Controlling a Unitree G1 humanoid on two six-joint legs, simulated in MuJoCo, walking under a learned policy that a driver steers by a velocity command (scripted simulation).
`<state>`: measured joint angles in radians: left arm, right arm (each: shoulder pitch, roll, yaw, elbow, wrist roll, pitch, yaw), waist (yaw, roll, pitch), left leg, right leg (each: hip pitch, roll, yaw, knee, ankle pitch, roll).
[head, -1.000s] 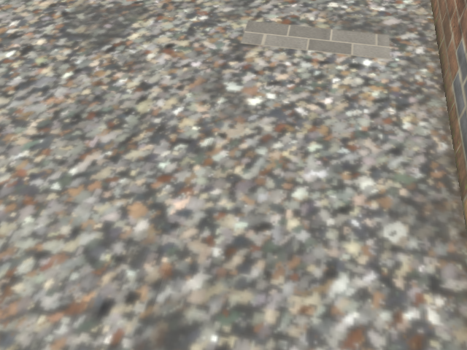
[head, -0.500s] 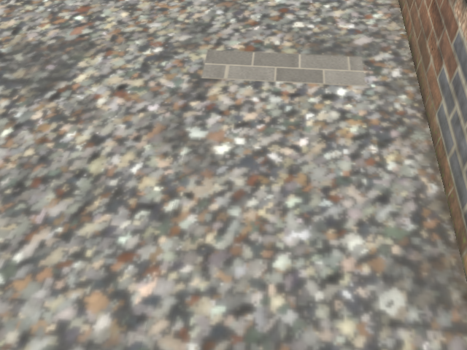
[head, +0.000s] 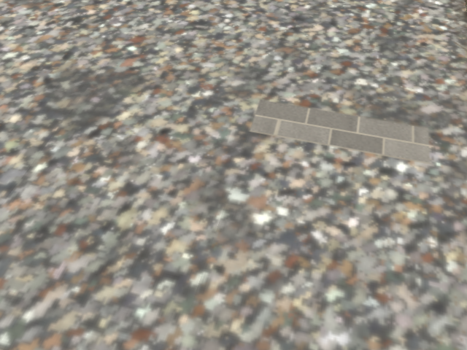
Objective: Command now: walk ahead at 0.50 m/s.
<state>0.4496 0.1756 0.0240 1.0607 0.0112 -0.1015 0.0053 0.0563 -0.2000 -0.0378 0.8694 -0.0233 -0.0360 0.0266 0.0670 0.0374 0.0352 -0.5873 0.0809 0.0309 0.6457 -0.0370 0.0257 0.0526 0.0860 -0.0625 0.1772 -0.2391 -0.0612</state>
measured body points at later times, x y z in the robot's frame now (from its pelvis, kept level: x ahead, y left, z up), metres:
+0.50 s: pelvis +0.26 +0.05 +0.00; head +0.28 +0.06 +0.45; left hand +0.41 +0.27 -0.14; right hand +0.19 -0.18 -0.14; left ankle +0.19 +0.11 -0.74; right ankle +0.39 -0.10 -0.68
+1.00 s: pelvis +0.51 -0.03 +0.00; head +0.53 -0.06 +0.45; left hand +0.62 +0.22 -0.12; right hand +0.56 -0.33 -0.11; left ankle +0.71 +0.08 -0.67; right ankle +0.43 -0.05 -0.74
